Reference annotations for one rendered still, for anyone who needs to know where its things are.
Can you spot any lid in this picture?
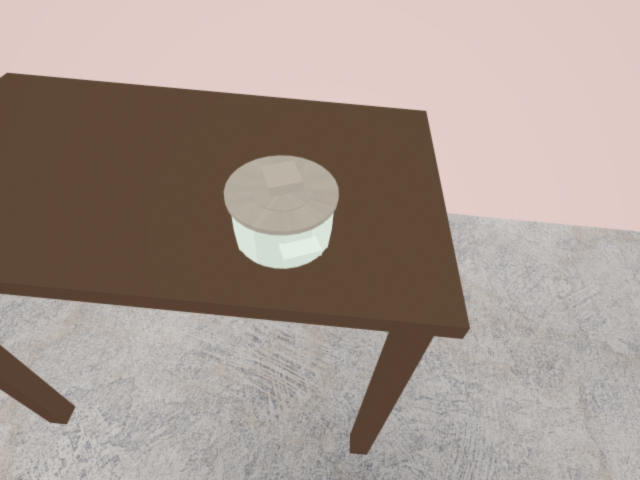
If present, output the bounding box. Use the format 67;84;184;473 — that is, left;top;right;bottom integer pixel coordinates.
224;155;339;236

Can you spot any knob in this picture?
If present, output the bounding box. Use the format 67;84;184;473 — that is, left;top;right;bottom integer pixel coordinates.
260;161;304;197

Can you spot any pot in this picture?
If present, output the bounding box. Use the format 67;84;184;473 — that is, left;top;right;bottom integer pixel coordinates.
231;212;334;269

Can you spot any table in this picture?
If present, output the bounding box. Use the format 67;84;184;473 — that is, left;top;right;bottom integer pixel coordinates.
0;73;470;455

